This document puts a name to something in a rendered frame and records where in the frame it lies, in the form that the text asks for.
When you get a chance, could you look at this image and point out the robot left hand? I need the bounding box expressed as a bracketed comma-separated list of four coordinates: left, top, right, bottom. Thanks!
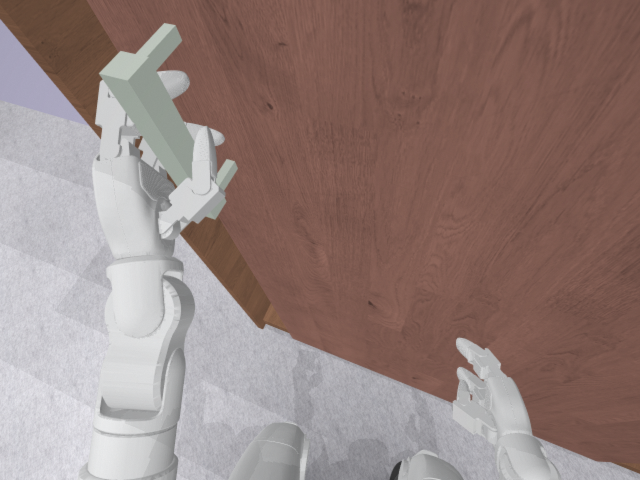
[92, 70, 226, 260]

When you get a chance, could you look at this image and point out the right robot shin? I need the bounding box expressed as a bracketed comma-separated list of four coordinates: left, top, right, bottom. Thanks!
[411, 450, 438, 458]

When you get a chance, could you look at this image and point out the handle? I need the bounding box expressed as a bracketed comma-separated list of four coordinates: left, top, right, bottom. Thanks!
[99, 23, 238, 220]

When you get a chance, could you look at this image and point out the robot right hand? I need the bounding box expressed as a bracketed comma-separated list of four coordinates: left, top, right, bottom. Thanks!
[452, 338, 533, 449]

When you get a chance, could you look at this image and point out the right robot forearm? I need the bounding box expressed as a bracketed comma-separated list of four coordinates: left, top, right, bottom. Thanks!
[495, 433, 562, 480]

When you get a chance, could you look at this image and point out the wardrobe door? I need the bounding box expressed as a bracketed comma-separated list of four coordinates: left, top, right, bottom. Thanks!
[87, 0, 640, 464]

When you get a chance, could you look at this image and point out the left robot forearm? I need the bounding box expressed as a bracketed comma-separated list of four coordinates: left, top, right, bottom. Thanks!
[78, 255, 195, 480]

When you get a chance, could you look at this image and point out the left robot thigh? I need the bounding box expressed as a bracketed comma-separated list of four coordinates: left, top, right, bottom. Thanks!
[228, 422, 310, 480]

